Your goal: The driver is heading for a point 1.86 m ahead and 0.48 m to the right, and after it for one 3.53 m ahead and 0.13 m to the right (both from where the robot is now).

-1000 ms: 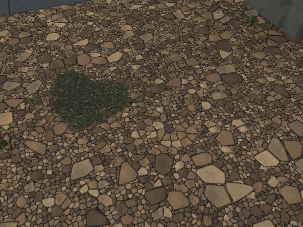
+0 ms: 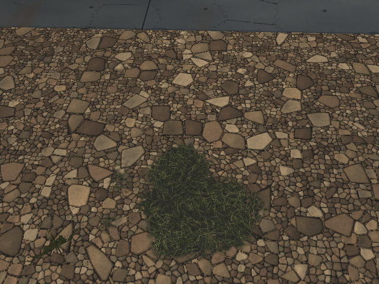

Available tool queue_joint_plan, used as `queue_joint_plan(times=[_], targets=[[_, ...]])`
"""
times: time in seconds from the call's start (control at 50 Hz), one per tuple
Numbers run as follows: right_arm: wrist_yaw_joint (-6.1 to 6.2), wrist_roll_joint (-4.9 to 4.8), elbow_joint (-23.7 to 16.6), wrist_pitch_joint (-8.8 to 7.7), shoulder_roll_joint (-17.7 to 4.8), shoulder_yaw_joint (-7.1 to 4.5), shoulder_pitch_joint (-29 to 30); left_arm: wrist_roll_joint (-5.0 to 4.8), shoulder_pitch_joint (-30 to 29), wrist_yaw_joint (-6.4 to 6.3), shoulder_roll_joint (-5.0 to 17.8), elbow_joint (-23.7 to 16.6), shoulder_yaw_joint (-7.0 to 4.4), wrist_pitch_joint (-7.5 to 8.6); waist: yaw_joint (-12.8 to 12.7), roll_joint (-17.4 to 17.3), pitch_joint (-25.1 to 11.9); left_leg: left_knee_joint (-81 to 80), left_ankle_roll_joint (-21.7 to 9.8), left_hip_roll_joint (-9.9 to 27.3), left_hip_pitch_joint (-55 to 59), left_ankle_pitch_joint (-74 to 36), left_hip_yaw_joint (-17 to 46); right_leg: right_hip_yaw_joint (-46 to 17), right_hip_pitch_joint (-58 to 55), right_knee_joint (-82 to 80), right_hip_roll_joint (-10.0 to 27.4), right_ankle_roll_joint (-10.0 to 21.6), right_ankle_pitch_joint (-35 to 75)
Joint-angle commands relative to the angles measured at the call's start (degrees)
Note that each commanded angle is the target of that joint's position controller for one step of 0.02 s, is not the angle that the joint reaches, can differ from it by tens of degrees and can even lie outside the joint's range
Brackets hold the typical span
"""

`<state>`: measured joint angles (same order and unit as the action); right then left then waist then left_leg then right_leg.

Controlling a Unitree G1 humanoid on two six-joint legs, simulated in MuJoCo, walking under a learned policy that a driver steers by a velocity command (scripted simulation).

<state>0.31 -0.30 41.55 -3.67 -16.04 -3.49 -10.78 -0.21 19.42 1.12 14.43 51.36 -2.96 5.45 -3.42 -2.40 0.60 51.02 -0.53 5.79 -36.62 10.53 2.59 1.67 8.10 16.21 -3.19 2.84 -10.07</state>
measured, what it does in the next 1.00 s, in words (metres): walks ahead, turning right: left foot, then right foot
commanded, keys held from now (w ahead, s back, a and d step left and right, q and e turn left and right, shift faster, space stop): w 0.12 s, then w+e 0.78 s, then w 0.10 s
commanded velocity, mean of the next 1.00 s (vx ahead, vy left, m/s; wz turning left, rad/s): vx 0.50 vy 0.00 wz -0.36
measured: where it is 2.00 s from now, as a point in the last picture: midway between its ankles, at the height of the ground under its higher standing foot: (281, 160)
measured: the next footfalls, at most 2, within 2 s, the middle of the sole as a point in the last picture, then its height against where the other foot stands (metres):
left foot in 0.24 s outside the picture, level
right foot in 0.76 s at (256, 272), level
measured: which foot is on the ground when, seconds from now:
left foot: up 0.00-0.22, down 0.24-0.78, up 0.80-1.00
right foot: down 0.00-0.24, up 0.26-0.74, down 0.76-1.00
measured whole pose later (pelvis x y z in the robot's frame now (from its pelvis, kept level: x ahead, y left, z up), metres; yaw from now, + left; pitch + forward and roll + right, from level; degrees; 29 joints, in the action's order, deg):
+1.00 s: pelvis +0.52 -0.07 +0.00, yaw -26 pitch +2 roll +0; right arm 0.3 0.4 43.0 -5.6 -17.4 -3.9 -6.6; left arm -0.4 17.4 0.9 15.3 43.0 -4.0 2.9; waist -2.0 -1.8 2.5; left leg 57.1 2.1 6.9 -36.3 13.0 3.5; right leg -2.3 12.5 20.7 -5.5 5.3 -9.6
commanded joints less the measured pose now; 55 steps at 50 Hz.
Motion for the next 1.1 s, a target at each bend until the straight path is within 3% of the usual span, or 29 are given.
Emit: queue_joint_plan(times=[0.02, 0.14, 0.18, 0.22, 0.24, 0.26, 0.28, 0.3, 0.34, 0.36, 0.38, 0.44, 0.52, 0.58, 0.66, 0.7, 0.72, 0.74, 0.76, 0.78, 0.8, 0.82, 0.84, 0.86, 0.88, 0.9, 0.96, 1.02, 1.1], targets=[[-0.37, -0.06, -4.40, -0.95, -1.48, 0.09, 4.21, -0.65, -2.39, -0.62, 10.16, -3.54, -2.14, 0.58, 0.56, 6.30, 0.22, -10.10, 0.66, 0.12, 0.34, -9.51, -0.85, -8.48, -0.23, -8.48, 13.72, 8.97, 12.53], [-1.93, -0.88, -7.53, -1.66, -2.26, 0.18, 13.23, -1.35, 3.57, -0.78, 10.82, -0.63, -2.09, -0.97, -1.92, 6.63, 2.82, -20.36, -0.62, -2.42, 2.19, -10.68, -1.83, -8.84, -6.50, -5.14, 16.55, 7.63, 13.23], [-2.27, -0.81, -7.66, -2.16, -3.77, -0.39, 11.69, -1.45, 3.33, -1.07, 11.83, -0.27, -2.37, -1.68, 0.24, 7.36, 2.16, -22.89, -1.80, -3.47, 6.12, -6.95, -1.74, -10.41, -8.33, -1.77, 17.58, 6.66, 17.39], [-1.69, -0.23, -4.32, -2.46, -7.68, -2.44, -0.14, -1.37, 1.52, -1.25, 11.71, -0.85, -2.14, -1.98, 6.89, 6.58, -5.06, -25.54, -4.24, -5.05, 24.90, -7.62, -3.18, -7.84, -4.64, 11.17, 13.82, 4.29, 28.65], [-0.98, 0.85, -2.59, -2.37, -11.73, -3.74, -10.66, -0.21, 0.33, -1.19, 8.62, -2.65, -0.90, -1.67, 11.40, 2.40, -13.76, -22.51, -7.81, 4.03, 42.33, -9.56, 5.44, -5.36, 6.09, 27.10, 10.32, 1.95, 18.09], [-0.89, 1.10, -1.45, -1.60, -15.93, -4.64, -14.40, -0.34, 7.74, -1.05, 1.95, -3.50, 1.07, -0.62, 8.80, -12.69, -22.02, -26.22, -15.74, 18.52, 61.47, -0.70, 29.18, -1.89, 28.10, 47.43, 1.74, -1.83, -15.62], [-0.84, 0.80, -1.45, -1.33, -10.64, -3.34, -15.34, -1.62, 5.85, -0.97, 7.13, -2.54, -0.17, 0.04, 10.64, -9.97, -22.11, -30.90, -15.41, 18.49, 58.90, 7.00, 35.60, -8.73, 33.59, 55.50, 3.21, -1.72, -23.26], [-0.70, 0.49, -1.44, -1.39, -8.30, -2.41, -11.78, -2.67, 1.17, -0.92, 10.27, -4.17, -1.28, 0.18, 10.21, -7.09, -13.27, -32.35, -12.98, 16.53, 52.06, 6.77, 27.07, -8.57, 37.06, 57.61, 5.68, -1.38, -18.95], [-1.06, 0.67, -1.40, -1.79, -4.56, -1.24, -4.58, -1.50, -3.51, -1.35, 9.15, -4.86, -1.61, -0.60, 7.05, -2.10, -4.12, -36.85, -10.18, 11.24, 37.62, 0.33, 14.85, -7.10, 33.90, 53.13, 9.33, -1.35, -10.91], [-1.08, 1.01, -1.19, -2.27, -4.42, -1.19, -2.52, -1.53, -1.34, -1.31, 8.04, -4.82, -1.79, -1.37, 4.51, -5.65, -3.49, -38.81, -10.43, 11.00, 33.24, -2.06, 11.54, -7.64, 30.32, 51.72, 10.77, -1.73, -8.21], [-1.23, 0.95, -0.86, -2.71, -3.70, -1.26, -1.24, -1.64, -0.36, -1.24, 6.87, -4.50, -1.63, -2.18, 3.63, -5.18, -2.49, -40.70, -10.62, 10.22, 30.24, -3.78, 8.97, -7.53, 28.09, 50.89, 11.32, -2.12, -7.22], [-0.84, 1.11, 0.62, -3.49, -4.77, -1.86, -0.33, -1.51, -2.54, -1.24, 5.16, -5.85, -1.70, -3.67, 2.38, -2.12, 0.15, -43.48, -10.96, 10.23, 27.61, -9.60, 2.11, -7.85, 30.20, 47.64, 11.61, -3.03, -2.76], [0.10, 1.23, 2.41, -3.12, -6.72, -2.55, -1.85, -1.03, -7.69, -0.17, 4.06, -7.94, -1.37, -3.54, 3.52, -0.73, 1.46, -44.30, -9.80, 8.88, 29.42, -12.61, -6.09, -6.65, 31.25, 35.60, 11.18, -3.25, 8.76], [0.56, 0.69, 3.54, -2.51, -8.28, -3.01, -3.92, -0.85, -14.12, 0.94, 3.28, -10.29, -0.78, -3.27, 5.98, 0.32, 3.35, -44.42, -8.96, 9.21, 31.40, -12.75, -10.09, -3.18, 30.15, 27.29, 10.28, -2.40, 12.93], [0.64, -0.55, 5.32, -0.98, -9.91, -3.74, -6.68, -0.94, -19.21, 2.04, 4.11, -13.62, -0.83, -3.43, 7.20, 0.05, 4.92, -40.95, -7.65, 11.47, 39.42, -16.81, -12.38, -0.55, 31.75, 21.75, 9.18, -0.07, 7.53], [0.80, -1.02, 5.39, -0.15, -11.37, -4.16, -6.02, -0.91, -18.20, 2.40, 5.44, -14.58, -1.51, -3.60, 5.49, -1.38, 3.15, -35.14, -6.43, 11.81, 41.90, -31.82, -14.00, 2.38, 27.57, 20.81, 6.46, 1.95, 1.80], [0.96, -1.26, 5.21, 0.32, -12.23, -4.37, -5.45, -0.95, -15.19, 2.36, 6.68, -14.33, -2.24, -3.76, 3.47, -2.49, 0.64, -29.55, -5.69, 11.49, 42.31, -41.97, -14.83, 4.30, 22.63, 20.99, 4.13, 3.17, -1.19], [1.06, -1.50, 4.98, 0.87, -12.50, -4.34, -4.42, -1.18, -8.10, 2.18, 8.73, -12.76, -3.57, -3.84, -0.80, -2.19, -3.15, -19.61, -4.41, 9.95, 40.62, -47.98, -16.35, 5.87, 13.25, 18.64, 1.22, 4.87, -0.73], [1.25, -1.23, 4.67, 0.90, -11.33, -3.74, -4.78, -1.30, 1.68, 1.33, 12.68, -10.07, -5.72, -4.11, -5.34, -0.24, -8.34, -5.69, -2.04, 7.44, 32.55, -42.44, -17.43, 3.94, -2.61, 15.94, -0.35, 7.13, 2.37], [0.97, 1.31, 1.99, 0.04, -5.03, -1.72, -8.60, -1.58, 5.62, 0.14, 20.02, -9.22, -7.53, -4.45, -2.69, 13.84, -12.95, 16.18, 1.88, 0.74, 8.70, -3.31, -16.85, -21.27, -22.83, 14.51, 13.99, 14.93, 1.13], [0.29, 0.71, 0.41, -2.36, -3.13, -0.37, -8.05, -1.25, 4.73, 0.56, 20.14, -11.53, -6.72, -3.46, -1.16, 14.97, -22.12, 28.03, 2.84, -8.11, -4.34, 25.02, -2.65, -49.54, -31.59, 3.23, 22.73, 22.89, -9.15], [-0.41, -1.90, -1.01, -3.90, -7.90, -1.55, -0.50, -0.80, 4.33, 1.04, 15.16, -11.38, -5.20, -2.64, -4.11, 8.09, -17.40, 29.72, 1.30, -4.99, -10.74, 21.02, 2.35, -44.30, -29.41, -0.09, 21.78, 19.03, -8.75], [-0.49, -2.35, -1.73, -4.69, -7.63, -1.36, 1.59, -0.83, 2.02, 1.01, 13.17, -11.21, -4.62, -2.06, -2.66, 6.98, -10.88, 26.05, -0.04, -2.63, -11.82, 15.88, 1.75, -36.32, -22.13, 0.26, 19.77, 16.86, -5.36], [0.01, -0.92, -0.84, -4.87, -7.42, -1.46, 1.33, -1.02, -2.11, 0.87, 11.07, -11.88, -3.95, -1.92, 0.08, 3.38, -6.78, 21.00, -0.12, -0.24, -8.42, 11.91, 1.77, -29.78, -13.44, 0.38, 17.15, 14.83, -0.08], [0.36, 0.29, -0.26, -4.37, -8.01, -1.96, 0.47, -0.54, -5.33, 0.61, 9.08, -12.87, -3.25, -1.95, 2.38, 3.68, -4.59, 17.08, 0.12, 1.26, -3.90, 9.05, 1.87, -25.27, -6.47, -0.75, 15.25, 13.79, 5.00], [0.24, 0.47, -0.29, -3.62, -8.14, -2.14, -0.52, 0.10, -6.75, 0.34, 8.98, -13.82, -3.12, -1.92, 3.87, 5.65, -4.16, 15.46, 0.71, 1.69, -0.30, 7.77, 2.15, -24.12, -1.85, -1.91, 14.49, 14.20, 8.52], [0.09, 0.91, 0.11, -2.02, -5.87, -1.69, -0.91, -0.09, -6.05, -0.53, 9.41, -13.42, -3.18, -1.35, 4.55, 4.79, -3.45, 8.15, 2.89, 1.57, 1.66, 2.73, 0.25, -17.39, 2.87, -3.90, 12.65, 13.86, 16.55], [-0.19, 0.96, -1.33, -1.84, -3.96, -0.78, 4.81, -0.36, -3.14, -1.33, 9.72, -11.87, -3.09, -1.25, 2.31, 5.49, -1.74, -4.19, 3.85, 0.74, 1.14, -8.65, -0.38, -12.80, 3.14, -4.59, 10.61, 11.50, 17.43], [-1.25, -0.05, -2.83, -2.43, -3.45, -0.15, 11.70, -0.59, 0.05, -1.46, 10.43, -10.05, -3.05, -1.27, -1.01, 6.85, 0.72, -16.43, 3.11, -1.62, 4.20, -18.88, -1.24, -12.25, 2.55, -5.33, 10.95, 9.76, 8.21]])
Velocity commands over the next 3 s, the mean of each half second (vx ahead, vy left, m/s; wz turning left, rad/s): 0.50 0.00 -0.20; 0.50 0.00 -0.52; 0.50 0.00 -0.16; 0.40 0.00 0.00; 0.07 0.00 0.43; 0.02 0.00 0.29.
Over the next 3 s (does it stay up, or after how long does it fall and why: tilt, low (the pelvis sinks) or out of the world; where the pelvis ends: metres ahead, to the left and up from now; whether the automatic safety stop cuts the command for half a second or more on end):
stays up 1.09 -0.33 -0.01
